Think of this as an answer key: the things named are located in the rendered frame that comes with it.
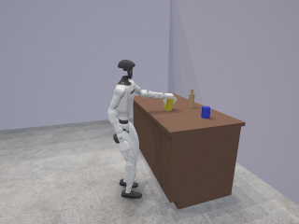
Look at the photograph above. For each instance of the left robot forearm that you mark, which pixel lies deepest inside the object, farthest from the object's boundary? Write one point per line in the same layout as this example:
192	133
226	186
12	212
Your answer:
153	94

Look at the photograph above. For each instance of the robot left upper arm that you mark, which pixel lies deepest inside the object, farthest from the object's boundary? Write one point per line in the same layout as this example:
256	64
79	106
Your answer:
142	93

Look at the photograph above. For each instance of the right robot forearm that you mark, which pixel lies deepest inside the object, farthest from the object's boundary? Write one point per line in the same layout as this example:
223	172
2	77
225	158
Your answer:
116	125

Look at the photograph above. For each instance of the robot right hand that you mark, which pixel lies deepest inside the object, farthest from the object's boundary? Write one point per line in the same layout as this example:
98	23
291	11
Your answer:
124	146

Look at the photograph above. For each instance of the robot right upper arm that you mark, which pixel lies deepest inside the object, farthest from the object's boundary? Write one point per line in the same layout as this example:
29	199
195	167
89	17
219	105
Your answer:
119	92

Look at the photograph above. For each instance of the humanoid robot head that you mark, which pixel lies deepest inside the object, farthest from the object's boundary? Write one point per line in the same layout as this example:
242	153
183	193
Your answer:
126	65

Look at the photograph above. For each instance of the sponge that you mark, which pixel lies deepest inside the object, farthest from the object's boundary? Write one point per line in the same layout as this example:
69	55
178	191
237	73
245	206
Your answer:
169	104

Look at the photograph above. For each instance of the robot left thigh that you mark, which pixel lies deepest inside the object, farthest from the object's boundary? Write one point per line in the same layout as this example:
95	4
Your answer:
133	134

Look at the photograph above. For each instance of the table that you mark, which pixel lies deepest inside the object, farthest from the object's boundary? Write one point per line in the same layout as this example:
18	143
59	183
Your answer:
192	158

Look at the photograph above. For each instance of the robot left hand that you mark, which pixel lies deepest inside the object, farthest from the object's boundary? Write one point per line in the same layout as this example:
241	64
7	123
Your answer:
169	95

